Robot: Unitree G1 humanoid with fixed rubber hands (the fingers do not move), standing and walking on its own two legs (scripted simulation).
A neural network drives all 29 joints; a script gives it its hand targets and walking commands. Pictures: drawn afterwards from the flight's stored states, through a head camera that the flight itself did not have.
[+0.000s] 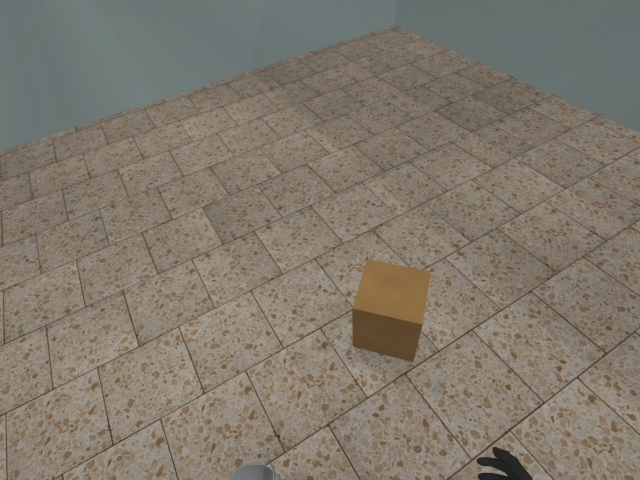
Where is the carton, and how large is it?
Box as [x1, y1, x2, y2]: [352, 259, 430, 361]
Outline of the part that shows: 367,259 352,308 353,346 412,361 422,324 430,271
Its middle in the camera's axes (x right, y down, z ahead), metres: +0.24 +0.23 +1.30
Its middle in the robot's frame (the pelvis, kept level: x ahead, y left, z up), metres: +0.77 -0.14 -0.66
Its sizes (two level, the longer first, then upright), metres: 0.210 0.200 0.250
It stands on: the floor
